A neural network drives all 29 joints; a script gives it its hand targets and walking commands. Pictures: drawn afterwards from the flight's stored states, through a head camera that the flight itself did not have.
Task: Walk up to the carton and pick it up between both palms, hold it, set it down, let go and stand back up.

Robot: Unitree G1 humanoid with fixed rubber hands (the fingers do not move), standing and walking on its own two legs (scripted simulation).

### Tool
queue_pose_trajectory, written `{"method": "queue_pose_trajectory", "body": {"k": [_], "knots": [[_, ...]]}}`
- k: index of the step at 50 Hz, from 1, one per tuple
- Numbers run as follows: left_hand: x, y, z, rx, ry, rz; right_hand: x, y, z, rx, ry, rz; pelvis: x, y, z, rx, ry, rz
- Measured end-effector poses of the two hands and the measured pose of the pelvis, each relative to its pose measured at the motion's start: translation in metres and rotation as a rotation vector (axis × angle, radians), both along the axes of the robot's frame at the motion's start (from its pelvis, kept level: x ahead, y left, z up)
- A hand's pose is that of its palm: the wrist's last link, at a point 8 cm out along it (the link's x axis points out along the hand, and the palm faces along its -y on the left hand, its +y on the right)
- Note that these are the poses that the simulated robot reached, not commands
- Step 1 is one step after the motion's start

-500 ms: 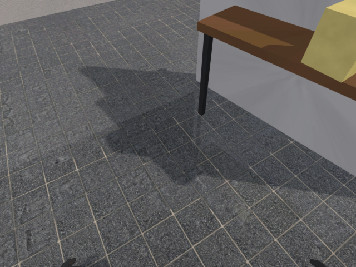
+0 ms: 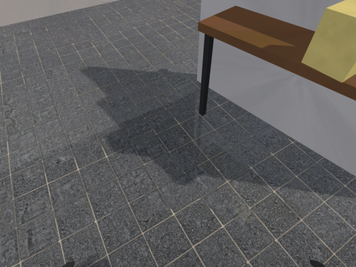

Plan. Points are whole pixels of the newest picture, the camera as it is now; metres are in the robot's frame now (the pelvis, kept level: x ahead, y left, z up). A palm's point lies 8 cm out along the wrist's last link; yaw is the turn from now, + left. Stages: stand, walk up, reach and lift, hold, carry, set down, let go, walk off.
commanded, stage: walk up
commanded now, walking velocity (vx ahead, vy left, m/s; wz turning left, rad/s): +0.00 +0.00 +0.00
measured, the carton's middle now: (348, 39) +0.89 -0.64 +0.05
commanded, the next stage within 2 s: none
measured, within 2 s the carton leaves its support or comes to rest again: neither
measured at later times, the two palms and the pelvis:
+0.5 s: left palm (89, 236) +0.21 +0.26 -0.11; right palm out of the picture +0.05 -0.42 -0.12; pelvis +0.04 -0.05 -0.04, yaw -18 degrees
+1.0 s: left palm (148, 155) +0.46 +0.13 -0.11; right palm out of the picture +0.01 -0.39 -0.09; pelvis +0.17 -0.08 -0.04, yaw -35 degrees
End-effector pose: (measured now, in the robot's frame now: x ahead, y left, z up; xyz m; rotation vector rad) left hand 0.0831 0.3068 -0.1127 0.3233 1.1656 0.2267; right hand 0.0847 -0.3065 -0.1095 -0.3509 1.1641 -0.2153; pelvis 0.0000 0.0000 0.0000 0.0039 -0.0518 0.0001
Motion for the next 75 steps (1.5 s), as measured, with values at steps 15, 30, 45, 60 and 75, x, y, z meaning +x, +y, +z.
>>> {"method": "queue_pose_trajectory", "body": {"k": [15,30,45,60,75], "knots": [[0.036,-0.003,-0.003,0.021,0.034,-0.180,-0.013,-0.052,0.011,-0.081,-0.175,-0.119,0.003,-0.011,-0.018,0.057,-0.005,-0.161],[0.153,-0.073,0.013,0.064,-0.096,-0.369,-0.017,-0.103,-0.007,-0.048,-0.223,-0.252,0.061,-0.057,-0.030,-0.038,-0.037,-0.365],[0.329,-0.132,-0.006,0.031,-0.183,-0.662,-0.046,-0.082,0.008,-0.154,-0.164,-0.457,0.152,-0.061,-0.042,0.027,-0.032,-0.542],[0.432,-0.257,0.003,0.026,-0.269,-0.836,-0.072,-0.112,-0.020,-0.116,-0.040,-0.680,0.200,-0.123,-0.052,-0.009,-0.016,-0.692],[0.464,-0.246,-0.027,0.095,-0.173,-0.864,0.015,-0.107,-0.050,-0.076,-0.131,-0.690,0.242,-0.109,-0.069,0.007,-0.010,-0.804]]}}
